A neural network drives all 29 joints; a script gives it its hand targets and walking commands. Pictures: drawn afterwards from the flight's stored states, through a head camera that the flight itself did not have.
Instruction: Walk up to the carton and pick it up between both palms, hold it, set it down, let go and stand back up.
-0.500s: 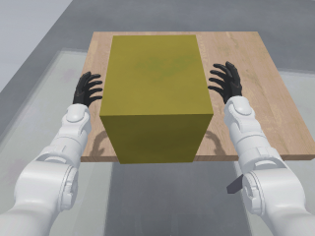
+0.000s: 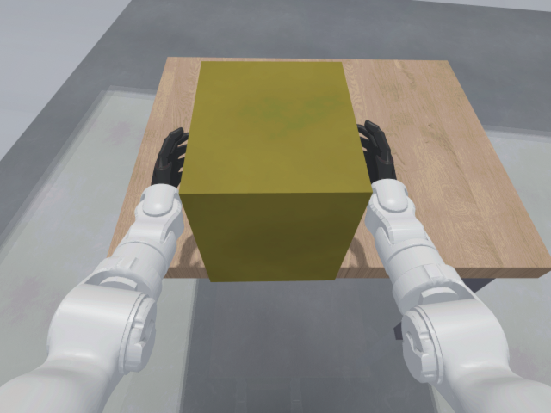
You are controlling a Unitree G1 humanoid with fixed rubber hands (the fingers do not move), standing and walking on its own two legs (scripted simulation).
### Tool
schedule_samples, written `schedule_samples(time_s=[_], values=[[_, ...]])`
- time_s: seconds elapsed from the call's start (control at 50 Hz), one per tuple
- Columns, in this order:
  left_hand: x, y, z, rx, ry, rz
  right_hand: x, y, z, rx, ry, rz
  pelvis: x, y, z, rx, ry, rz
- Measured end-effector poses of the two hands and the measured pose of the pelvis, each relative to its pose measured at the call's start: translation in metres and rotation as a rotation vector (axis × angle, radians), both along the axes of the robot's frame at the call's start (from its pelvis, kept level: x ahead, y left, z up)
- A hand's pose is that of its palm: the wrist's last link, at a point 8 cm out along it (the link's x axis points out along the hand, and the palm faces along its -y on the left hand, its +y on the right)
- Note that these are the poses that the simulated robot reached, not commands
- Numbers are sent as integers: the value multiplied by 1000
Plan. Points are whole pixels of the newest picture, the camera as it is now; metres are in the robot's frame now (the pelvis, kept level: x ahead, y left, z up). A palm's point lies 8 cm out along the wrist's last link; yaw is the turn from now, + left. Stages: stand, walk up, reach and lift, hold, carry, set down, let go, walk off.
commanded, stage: reach and lift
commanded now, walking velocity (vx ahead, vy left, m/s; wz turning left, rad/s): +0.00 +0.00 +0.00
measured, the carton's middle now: (272, 178) +0.48 +0.00 +0.04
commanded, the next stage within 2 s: none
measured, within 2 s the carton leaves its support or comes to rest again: neither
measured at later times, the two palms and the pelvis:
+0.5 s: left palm (168, 183) +0.44 +0.15 +0.07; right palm (376, 175) +0.44 -0.16 +0.09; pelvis +0.00 +0.00 +0.00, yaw +0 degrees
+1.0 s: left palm (170, 183) +0.44 +0.15 +0.07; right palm (377, 179) +0.44 -0.16 +0.08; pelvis +0.00 -0.01 +0.00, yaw +0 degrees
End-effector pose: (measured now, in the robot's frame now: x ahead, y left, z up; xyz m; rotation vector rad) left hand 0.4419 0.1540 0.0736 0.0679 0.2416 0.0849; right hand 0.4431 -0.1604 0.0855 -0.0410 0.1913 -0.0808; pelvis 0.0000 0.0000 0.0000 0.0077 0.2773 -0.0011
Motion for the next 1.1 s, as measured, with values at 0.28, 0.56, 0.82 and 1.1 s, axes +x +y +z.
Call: schedule_samples(time_s=[0.28, 0.56, 0.82, 1.1], values=[[-1, 0, -1, -14, 0, 7, 2, 1, 2, -31, 15, -4, 0, -1, 0, 1, 0, 0], [2, 1, -5, -21, -33, -14, 0, 4, -1, -75, -39, -19, 1, -3, 2, 4, 18, 2], [2, -2, -3, 1, -25, 14, -2, 2, -6, -34, -67, -12, -1, -6, 4, 9, 28, 3], [1, -3, -4, -14, -29, 26, -3, 2, -6, -51, -79, -10, 0, -10, 5, 13, 30, 3]])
